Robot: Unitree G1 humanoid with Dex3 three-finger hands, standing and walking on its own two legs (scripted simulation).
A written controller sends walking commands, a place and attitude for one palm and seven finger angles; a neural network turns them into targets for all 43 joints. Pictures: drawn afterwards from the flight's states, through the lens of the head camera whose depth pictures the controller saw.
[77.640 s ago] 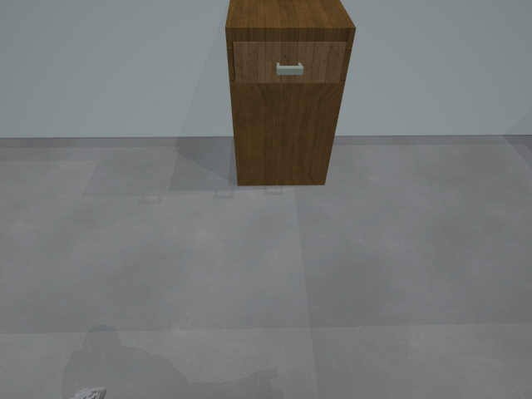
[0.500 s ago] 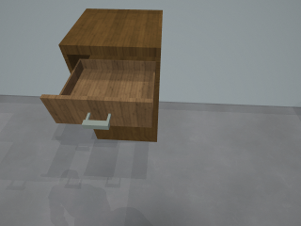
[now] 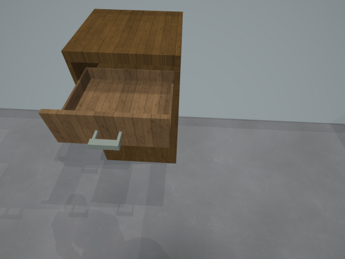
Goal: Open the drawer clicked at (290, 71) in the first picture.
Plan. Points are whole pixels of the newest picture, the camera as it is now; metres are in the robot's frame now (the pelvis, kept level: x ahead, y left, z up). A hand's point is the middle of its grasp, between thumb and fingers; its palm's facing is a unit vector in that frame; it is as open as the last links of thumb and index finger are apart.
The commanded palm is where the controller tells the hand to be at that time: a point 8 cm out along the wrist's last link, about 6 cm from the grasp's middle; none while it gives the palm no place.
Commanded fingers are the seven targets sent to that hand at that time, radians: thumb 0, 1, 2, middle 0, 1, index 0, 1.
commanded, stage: look to check the result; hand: left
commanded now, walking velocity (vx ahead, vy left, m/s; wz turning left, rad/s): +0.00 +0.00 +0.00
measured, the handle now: (106, 139) +0.49 +0.26 -0.10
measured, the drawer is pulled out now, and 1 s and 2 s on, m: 0.30 0.30 0.30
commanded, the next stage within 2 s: stand and wait in 0.38 s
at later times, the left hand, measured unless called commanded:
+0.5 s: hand out of the picture +0.00 +0.15 -0.18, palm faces +0.05 -0.98 -0.18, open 7.4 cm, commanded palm none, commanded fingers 0.00 0.90 0.90 -0.20 -0.30 -0.20 -0.30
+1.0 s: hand out of the picture +0.01 +0.15 -0.18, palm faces +0.05 -0.98 -0.18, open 7.3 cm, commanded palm none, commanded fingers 0.00 0.90 0.90 -0.20 -0.30 -0.20 -0.30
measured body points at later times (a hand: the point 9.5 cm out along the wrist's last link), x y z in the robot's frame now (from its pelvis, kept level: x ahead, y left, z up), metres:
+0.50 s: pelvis +0.01 -0.01 +0.00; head +0.03 -0.01 +0.45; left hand +0.00 +0.20 -0.16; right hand -0.02 -0.21 -0.16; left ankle -0.01 +0.11 -0.74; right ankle +0.03 -0.10 -0.74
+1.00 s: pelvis +0.02 -0.01 +0.00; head +0.05 -0.01 +0.45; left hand +0.01 +0.20 -0.16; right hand +0.00 -0.21 -0.16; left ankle -0.01 +0.11 -0.74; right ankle +0.03 -0.10 -0.74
